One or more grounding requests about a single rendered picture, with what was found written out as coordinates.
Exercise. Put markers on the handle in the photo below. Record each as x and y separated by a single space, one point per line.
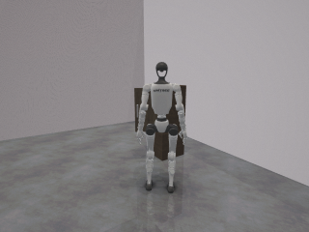
137 111

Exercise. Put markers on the left robot forearm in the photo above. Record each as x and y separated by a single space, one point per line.
141 120

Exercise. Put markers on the robot right thigh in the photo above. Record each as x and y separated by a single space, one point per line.
173 137

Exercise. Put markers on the right robot forearm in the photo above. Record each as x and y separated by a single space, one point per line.
182 119

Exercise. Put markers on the robot left upper arm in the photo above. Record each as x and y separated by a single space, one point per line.
145 96

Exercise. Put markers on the robot right hand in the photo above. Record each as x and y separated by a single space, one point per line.
184 133

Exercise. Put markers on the robot right upper arm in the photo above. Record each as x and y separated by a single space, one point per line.
178 96

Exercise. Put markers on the robot left hand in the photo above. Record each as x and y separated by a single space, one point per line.
139 132

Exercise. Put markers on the cupboard door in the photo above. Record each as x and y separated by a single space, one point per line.
150 116

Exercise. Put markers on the robot left shin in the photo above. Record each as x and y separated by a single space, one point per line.
149 168

